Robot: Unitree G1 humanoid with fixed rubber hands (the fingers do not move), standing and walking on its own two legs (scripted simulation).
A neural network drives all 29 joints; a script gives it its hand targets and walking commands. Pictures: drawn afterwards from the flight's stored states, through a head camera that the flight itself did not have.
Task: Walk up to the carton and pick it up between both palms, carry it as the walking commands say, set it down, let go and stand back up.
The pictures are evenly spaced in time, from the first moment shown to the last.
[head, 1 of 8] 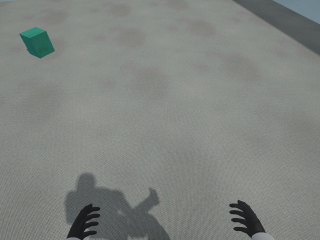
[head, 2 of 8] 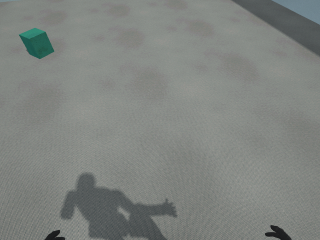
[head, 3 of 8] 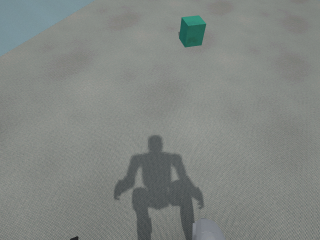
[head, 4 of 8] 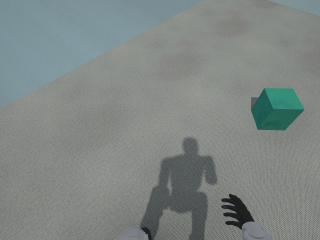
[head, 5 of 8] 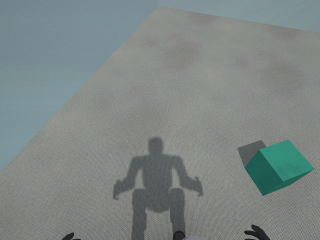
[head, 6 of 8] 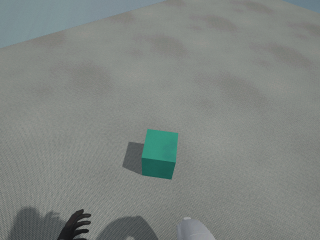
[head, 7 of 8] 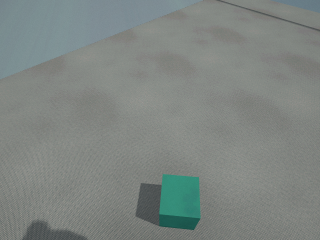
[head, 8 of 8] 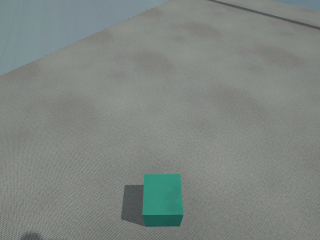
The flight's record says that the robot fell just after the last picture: no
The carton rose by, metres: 0.00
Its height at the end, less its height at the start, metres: +0.00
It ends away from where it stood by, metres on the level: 0.00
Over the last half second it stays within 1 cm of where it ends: yes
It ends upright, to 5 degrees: yes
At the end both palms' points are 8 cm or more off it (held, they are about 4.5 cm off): yes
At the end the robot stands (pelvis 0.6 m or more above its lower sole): yes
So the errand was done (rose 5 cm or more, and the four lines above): no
